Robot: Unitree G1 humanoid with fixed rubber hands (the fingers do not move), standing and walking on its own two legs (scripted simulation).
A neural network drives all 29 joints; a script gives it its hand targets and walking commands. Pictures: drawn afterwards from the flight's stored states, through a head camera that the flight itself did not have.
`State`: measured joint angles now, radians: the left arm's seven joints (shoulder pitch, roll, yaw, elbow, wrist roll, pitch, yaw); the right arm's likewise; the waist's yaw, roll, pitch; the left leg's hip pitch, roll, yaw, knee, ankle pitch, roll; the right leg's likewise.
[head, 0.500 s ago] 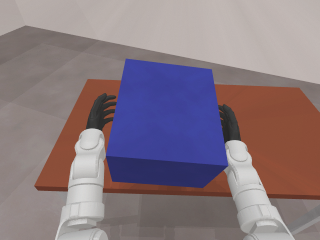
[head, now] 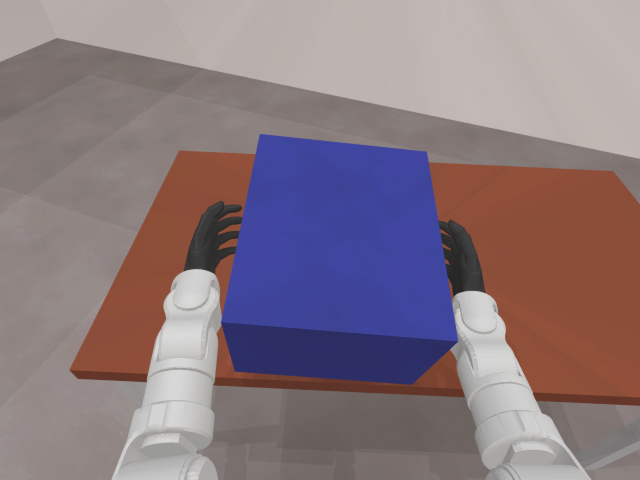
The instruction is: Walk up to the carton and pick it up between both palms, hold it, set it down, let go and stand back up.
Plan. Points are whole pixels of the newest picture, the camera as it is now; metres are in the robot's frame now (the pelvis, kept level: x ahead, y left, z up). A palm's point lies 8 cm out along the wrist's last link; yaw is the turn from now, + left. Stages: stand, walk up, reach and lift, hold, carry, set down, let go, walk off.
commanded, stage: set down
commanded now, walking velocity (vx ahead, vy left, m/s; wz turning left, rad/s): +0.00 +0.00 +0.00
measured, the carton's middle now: (334, 257) +0.40 +0.01 +0.06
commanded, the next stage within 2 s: none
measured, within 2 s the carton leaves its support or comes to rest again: rests again in 1.74 s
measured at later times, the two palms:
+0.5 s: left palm (212, 276) +0.35 +0.17 +0.06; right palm (463, 289) +0.35 -0.17 +0.06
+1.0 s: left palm (223, 282) +0.38 +0.17 +0.01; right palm (450, 292) +0.38 -0.17 +0.01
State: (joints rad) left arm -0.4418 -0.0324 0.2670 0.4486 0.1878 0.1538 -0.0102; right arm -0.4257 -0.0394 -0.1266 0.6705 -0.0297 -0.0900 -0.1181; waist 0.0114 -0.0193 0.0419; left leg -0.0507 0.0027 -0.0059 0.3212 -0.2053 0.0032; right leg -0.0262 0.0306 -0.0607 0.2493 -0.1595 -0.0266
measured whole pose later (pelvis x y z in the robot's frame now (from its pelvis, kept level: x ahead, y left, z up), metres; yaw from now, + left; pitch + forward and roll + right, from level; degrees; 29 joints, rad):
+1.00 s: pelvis +0.01 +0.00 +0.00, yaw -1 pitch +9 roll -1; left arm -0.58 0.00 0.35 0.97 0.25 -0.31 0.05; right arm -0.57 -0.01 -0.39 1.05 -0.28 -0.44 -0.08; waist 0.03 0.01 -0.04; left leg -0.33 0.02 0.00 0.40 -0.23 -0.01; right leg -0.29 0.05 -0.06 0.29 -0.16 -0.04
